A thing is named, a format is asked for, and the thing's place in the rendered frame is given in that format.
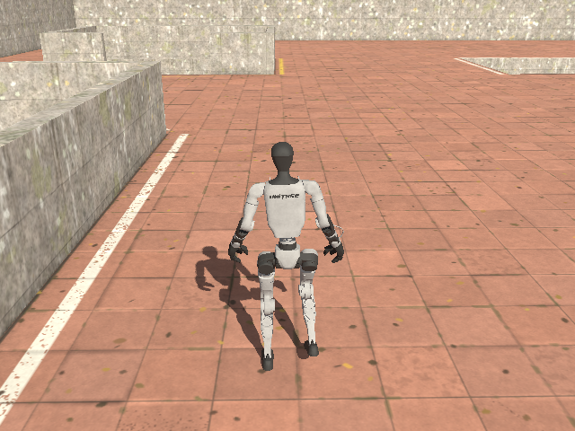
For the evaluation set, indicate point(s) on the humanoid robot head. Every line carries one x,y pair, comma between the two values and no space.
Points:
282,156

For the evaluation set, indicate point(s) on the left robot upper arm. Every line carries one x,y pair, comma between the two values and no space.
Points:
251,204

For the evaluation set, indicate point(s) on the robot left hand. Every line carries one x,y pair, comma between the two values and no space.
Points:
232,251

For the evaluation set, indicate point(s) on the right robot upper arm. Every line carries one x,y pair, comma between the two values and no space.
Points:
312,188

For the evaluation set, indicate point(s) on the robot right hand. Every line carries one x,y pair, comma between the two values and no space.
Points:
339,250

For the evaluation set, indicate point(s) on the left robot forearm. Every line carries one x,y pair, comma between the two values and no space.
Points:
239,236

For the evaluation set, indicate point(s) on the right robot forearm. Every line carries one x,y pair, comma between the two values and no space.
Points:
331,234

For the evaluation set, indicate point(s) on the robot left thigh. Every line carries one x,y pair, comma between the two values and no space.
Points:
266,264

